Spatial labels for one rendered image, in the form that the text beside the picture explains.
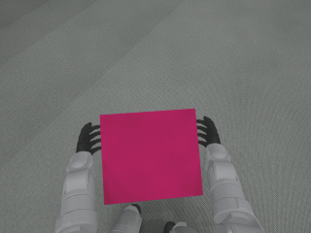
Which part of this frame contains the robot right hand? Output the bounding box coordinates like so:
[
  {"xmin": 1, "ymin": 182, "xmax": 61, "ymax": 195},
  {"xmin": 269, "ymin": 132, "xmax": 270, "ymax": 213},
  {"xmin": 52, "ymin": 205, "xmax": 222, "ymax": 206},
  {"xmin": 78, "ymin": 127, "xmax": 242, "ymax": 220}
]
[{"xmin": 196, "ymin": 116, "xmax": 221, "ymax": 148}]

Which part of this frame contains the right robot foot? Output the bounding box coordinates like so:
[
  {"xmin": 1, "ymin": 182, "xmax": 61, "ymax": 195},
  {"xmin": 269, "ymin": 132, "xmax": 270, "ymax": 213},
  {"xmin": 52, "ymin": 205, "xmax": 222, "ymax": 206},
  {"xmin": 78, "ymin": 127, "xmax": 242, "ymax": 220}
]
[{"xmin": 163, "ymin": 221, "xmax": 176, "ymax": 233}]

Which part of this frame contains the left robot shin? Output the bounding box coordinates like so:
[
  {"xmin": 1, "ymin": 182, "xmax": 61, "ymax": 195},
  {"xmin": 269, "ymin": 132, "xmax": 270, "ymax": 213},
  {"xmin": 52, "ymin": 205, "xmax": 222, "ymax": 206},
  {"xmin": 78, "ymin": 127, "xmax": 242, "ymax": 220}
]
[{"xmin": 124, "ymin": 205, "xmax": 140, "ymax": 215}]

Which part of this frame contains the robot left hand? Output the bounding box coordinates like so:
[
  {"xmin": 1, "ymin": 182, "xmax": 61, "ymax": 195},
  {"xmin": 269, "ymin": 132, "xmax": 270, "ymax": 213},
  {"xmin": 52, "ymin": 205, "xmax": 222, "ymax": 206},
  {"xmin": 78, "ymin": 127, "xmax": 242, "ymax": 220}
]
[{"xmin": 76, "ymin": 122, "xmax": 102, "ymax": 155}]

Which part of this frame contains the robot right forearm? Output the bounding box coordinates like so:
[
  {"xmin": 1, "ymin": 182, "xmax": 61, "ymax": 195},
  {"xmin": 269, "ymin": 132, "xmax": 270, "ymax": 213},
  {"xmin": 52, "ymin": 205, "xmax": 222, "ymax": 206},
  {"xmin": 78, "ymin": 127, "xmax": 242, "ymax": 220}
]
[{"xmin": 203, "ymin": 143, "xmax": 265, "ymax": 233}]

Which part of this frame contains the carton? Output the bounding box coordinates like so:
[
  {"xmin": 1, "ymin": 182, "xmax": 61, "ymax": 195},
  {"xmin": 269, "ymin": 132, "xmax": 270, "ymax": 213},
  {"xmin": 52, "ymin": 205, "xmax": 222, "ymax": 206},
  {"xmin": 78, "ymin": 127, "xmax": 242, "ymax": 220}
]
[{"xmin": 99, "ymin": 109, "xmax": 203, "ymax": 205}]

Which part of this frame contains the right robot upper arm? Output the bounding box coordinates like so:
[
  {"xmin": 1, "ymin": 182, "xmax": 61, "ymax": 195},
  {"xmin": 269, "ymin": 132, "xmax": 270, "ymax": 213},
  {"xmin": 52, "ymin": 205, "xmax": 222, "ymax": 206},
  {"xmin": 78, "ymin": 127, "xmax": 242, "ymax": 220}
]
[{"xmin": 214, "ymin": 221, "xmax": 264, "ymax": 233}]

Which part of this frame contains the robot left forearm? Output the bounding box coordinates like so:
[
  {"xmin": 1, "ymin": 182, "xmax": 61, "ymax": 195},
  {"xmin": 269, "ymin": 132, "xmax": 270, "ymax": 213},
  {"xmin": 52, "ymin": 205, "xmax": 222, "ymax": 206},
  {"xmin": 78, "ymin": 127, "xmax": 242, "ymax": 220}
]
[{"xmin": 54, "ymin": 151, "xmax": 98, "ymax": 233}]

